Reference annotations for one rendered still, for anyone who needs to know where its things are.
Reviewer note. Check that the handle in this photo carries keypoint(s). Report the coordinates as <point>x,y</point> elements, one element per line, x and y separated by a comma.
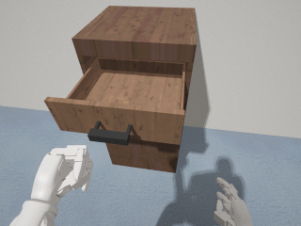
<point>109,136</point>

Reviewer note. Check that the robot left hand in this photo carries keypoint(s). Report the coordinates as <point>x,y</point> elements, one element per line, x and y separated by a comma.
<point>72,163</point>

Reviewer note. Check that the robot left forearm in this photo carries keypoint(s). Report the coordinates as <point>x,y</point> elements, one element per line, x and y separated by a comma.
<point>36,213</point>

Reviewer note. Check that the cabinet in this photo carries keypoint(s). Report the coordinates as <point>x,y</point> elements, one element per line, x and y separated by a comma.
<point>142,33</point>

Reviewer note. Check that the robot right hand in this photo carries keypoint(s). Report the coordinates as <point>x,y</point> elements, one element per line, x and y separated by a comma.
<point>236,210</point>

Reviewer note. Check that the drawer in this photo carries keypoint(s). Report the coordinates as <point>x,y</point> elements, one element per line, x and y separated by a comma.
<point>147,94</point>

